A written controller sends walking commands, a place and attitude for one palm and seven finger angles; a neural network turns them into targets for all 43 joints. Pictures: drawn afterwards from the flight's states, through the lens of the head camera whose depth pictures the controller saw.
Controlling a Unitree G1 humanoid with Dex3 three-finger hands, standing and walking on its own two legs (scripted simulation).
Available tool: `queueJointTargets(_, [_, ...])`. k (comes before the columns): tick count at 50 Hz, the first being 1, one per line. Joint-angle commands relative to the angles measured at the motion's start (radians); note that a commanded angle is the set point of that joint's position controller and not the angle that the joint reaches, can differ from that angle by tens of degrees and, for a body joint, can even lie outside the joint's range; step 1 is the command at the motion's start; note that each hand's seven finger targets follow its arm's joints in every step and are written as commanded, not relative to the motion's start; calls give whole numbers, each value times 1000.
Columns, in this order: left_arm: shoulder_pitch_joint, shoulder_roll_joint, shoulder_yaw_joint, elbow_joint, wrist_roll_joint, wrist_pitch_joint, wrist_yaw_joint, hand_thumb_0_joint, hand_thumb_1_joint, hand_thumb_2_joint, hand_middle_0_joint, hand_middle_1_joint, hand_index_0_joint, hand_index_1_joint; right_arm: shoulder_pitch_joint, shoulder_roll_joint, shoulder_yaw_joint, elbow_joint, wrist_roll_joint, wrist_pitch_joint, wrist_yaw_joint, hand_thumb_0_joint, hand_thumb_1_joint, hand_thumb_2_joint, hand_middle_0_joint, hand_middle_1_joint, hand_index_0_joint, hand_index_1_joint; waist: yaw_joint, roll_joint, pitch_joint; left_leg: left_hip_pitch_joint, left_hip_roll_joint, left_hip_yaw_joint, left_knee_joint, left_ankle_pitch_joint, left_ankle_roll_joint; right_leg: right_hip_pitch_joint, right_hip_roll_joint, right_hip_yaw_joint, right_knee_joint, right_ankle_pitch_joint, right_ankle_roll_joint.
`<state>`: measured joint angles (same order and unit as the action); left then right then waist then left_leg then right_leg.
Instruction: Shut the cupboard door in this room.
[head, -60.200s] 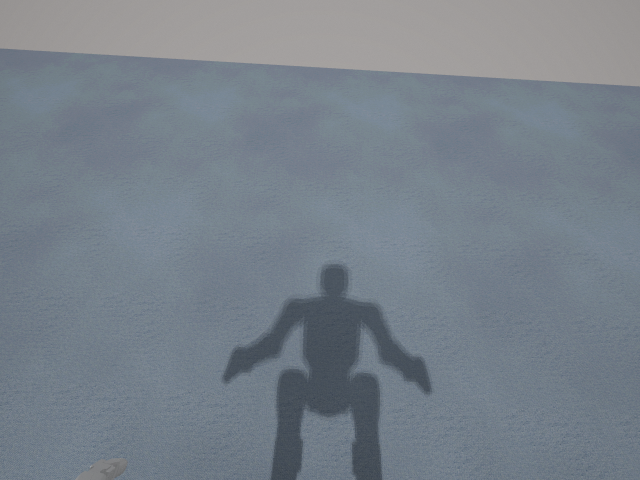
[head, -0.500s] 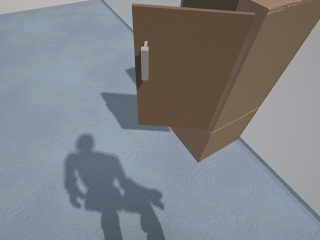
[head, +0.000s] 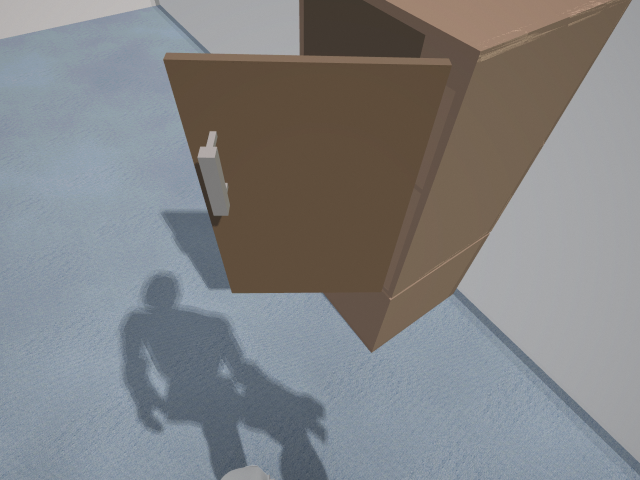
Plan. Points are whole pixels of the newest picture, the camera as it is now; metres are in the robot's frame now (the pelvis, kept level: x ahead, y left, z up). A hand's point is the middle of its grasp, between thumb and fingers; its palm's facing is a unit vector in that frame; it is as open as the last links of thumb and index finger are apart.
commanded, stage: take the last steps up to it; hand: left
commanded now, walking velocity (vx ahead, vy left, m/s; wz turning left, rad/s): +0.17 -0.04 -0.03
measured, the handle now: (217, 174) +0.54 +0.19 +0.05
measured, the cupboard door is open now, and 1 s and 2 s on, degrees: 56 56 56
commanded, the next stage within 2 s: come to a stop and stand still in 0.04 s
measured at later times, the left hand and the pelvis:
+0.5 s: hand (214, 457) +0.18 +0.16 -0.17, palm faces +0.01 -0.97 -0.26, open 7.3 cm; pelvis +0.11 -0.03 -0.01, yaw +0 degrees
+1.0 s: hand out of the picture +0.13 +0.20 -0.18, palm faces +0.02 -0.97 -0.23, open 7.4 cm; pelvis +0.09 +0.00 +0.00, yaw -2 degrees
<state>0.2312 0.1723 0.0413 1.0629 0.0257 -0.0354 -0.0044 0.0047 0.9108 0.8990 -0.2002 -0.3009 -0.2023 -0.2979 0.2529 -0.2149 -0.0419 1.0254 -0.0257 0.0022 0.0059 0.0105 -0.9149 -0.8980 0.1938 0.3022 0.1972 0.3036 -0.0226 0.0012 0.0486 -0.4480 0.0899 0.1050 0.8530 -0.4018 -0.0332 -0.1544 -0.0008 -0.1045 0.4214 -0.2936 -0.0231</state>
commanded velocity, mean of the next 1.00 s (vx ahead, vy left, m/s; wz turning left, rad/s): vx -0.09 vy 0.03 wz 0.00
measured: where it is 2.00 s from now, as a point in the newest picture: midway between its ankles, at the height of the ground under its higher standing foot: outside the picture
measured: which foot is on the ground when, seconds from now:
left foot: up 0.00-0.06, down 0.08-0.38, up 0.40-0.68, down 0.70-1.00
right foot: down 0.00-0.10, up 0.12-0.32, down 0.34-0.70, up 0.72-0.96, down 0.98-1.00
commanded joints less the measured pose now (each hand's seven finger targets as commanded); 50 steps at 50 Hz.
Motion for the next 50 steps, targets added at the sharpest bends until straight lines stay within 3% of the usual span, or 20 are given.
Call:
queueJointTargets(1, [20, 150, 29, -13, -9, -13, 12, 0, 900, 900, -200, -300, -200, -300, 73, -21, 3, -36, -1, -36, -1, 0, -900, -900, 200, 300, 200, 300, -28, -96, -39, 152, -30, 29, -285, 193, 8, 1, -197, 130, -87, 257, -127])
queueJointTargets(3, [50, 100, 18, -11, -17, -6, 10, 0, 900, 900, -200, -300, -200, -300, 192, -99, -12, 8, -10, -55, -10, 0, -900, -900, 200, 300, 200, 300, -68, 86, -94, 425, 50, -104, -411, 336, 46, -156, -109, 85, 155, 156, -65])
queueJointTargets(4, [84, 57, 12, -26, -21, -2, 7, 0, 900, 900, -200, -300, -200, -300, 267, -195, -33, 18, -23, -55, -21, 0, -900, -900, 200, 300, 200, 300, -84, 294, -136, 537, 272, -382, -489, 370, 152, -311, -7, -7, 381, -134, -16])
queueJointTargets(5, [34, 82, 4, -61, -12, 1, 7, 0, 900, 900, -200, -300, -200, -300, 287, -224, -38, 15, -20, -42, -33, 0, -900, -900, 200, 300, 200, 300, -100, 284, -96, 509, 372, -523, -559, 370, 237, -394, 17, 39, 583, -343, -8])
queueJointTargets(7, [-22, 82, 13, -57, -8, 6, 5, 0, 900, 900, -200, -300, -200, -300, 190, -162, -22, -10, -13, -39, -43, 0, -900, -900, 200, 300, 200, 300, -58, 206, -11, 366, 337, -432, -576, 426, 238, -440, -62, 121, 727, -230, -1])
queueJointTargets(9, [11, 42, 9, -36, -12, 23, 4, 0, 900, 900, -200, -300, -200, -300, 60, -100, 2, -35, -7, -44, -52, 0, -900, -900, 200, 300, 200, 300, 9, 143, -7, 270, 257, -244, -561, 630, 196, -317, -89, 129, 574, -155, 30])
queueJointTargets(12, [62, 28, 2, -20, -14, 48, 16, 0, 900, 900, -200, -300, -200, -300, -9, -108, -4, -36, 2, -30, -58, 0, -900, -900, 200, 300, 200, 300, 29, 126, -80, 282, 198, -101, -479, 805, 172, -136, -52, 56, 288, -72, 48])
queueJointTargets(16, [98, 108, 20, -37, 1, 50, 24, 0, 900, 900, -200, -300, -200, -300, -49, -107, -26, -40, 15, 1, -48, 0, -900, -900, 200, 300, 200, 300, 56, 54, -46, 202, 105, -60, -383, 509, 87, -47, -73, 107, 86, 339, 23])
queueJointTargets(19, [45, 222, 34, -70, 6, 43, 26, 0, 900, 900, -200, -300, -200, -300, 3, -44, -35, -56, 21, 36, -31, 0, -900, -900, 200, 300, 200, 300, 25, -182, -72, 145, -85, 21, -110, 1, 7, -67, -334, 352, -29, 674, -126])
queueJointTargets(22, [52, 211, 44, -72, 5, 38, 47, 0, 900, 900, -200, -300, -200, -300, -56, -59, -33, -76, 22, 43, -40, 0, -900, -900, 200, 300, 200, 300, 63, -238, -112, -33, -96, -116, 217, -229, 4, 109, -377, 364, 27, 1083, -222])
queueJointTargets(28, [2, 220, 53, -122, 7, 47, 54, 0, 900, 900, -200, -300, -200, -300, -102, -54, -19, -101, 20, 45, -22, 0, -900, -900, 200, 300, 200, 300, 66, -191, -157, 5, -97, -98, 71, -109, -22, 123, -328, 252, 23, 899, -180])
queueJointTargets(32, [-55, 217, 52, -135, 2, 51, 50, 0, 900, 900, -200, -300, -200, -300, 10, -56, -16, -76, 20, 32, -19, 0, -900, -900, 200, 300, 200, 300, 5, -180, -169, 208, -91, -64, -339, 138, -13, 32, -262, 206, 83, 630, -102])
queueJointTargets(33, [-47, 191, 45, -136, -7, 56, 47, 0, 900, 900, -200, -300, -200, -300, 32, -86, -18, -68, 15, 23, -17, 0, -900, -900, 200, 300, 200, 300, -1, -106, -170, 330, -49, -82, -467, 292, -5, -60, -218, 179, 134, 445, -52])
queueJointTargets(35, [-9, 106, 23, -158, -8, 77, 47, 0, 900, 900, -200, -300, -200, -300, -14, -217, -38, -109, -1, 21, -18, 0, -900, -900, 200, 300, 200, 300, 11, 274, -106, 244, 282, -378, -541, 649, 165, -193, -33, 79, 382, -289, 50])
queueJointTargets(36, [-44, 123, 25, -165, -7, 85, 45, 0, 900, 900, -200, -300, -200, -300, -38, -199, -29, -120, -9, 19, -31, 0, -900, -900, 200, 300, 200, 300, 6, 180, -59, 171, 265, -370, -548, 640, 220, -199, -13, 135, 493, -302, 43])
queueJointTargets(39, [-30, 127, 30, -124, -11, 90, 37, 0, 900, 900, -200, -300, -200, -300, -90, -141, -10, -118, -4, 8, -51, 0, -900, -900, 200, 300, 200, 300, 40, 195, -36, 228, 176, -251, -508, 739, 204, -249, -15, 187, 610, -196, 46])
queueJointTargets(45, [-25, 96, 0, -104, -13, 66, 31, 0, 900, 900, -200, -300, -200, -300, -17, -126, -14, -59, 10, -1, -49, 0, -900, -900, 200, 300, 200, 300, 15, 121, -84, 363, 159, -227, -476, 764, 194, -112, -17, 99, 199, -104, 44])
queueJointTargets(47, [45, 99, -2, -68, -15, 55, 34, 0, 900, 900, -200, -300, -200, -300, -30, -118, -12, -46, 20, -3, -45, 0, -900, -900, 200, 300, 200, 300, 46, 86, -105, 315, 110, -207, -444, 604, 139, 17, -30, 120, -14, 109, 34])
queueJointTargets(49, [32, 136, -5, -51, -10, 37, 39, 0, 900, 900, -200, -300, -200, -300, -22, -68, -4, -43, 30, -3, -36, 0, -900, -900, 200, 300, 200, 300, 12, -13, -66, 263, 15, -147, -446, 313, 54, 7, -146, 248, -80, 263, -17])
queueJointTargets(50, [71, 287, -21, -131, 11, 3, 46, 0, 900, 900, -200, -300, -200, -300, -59, -166, -7, -129, 12, -39, -31, 0, -900, -900, 200, 300, 200, 300, 26, 45, -31, 300, -56, -169, -407, 563, 54, 17, -116, 201, 45, 611, -8])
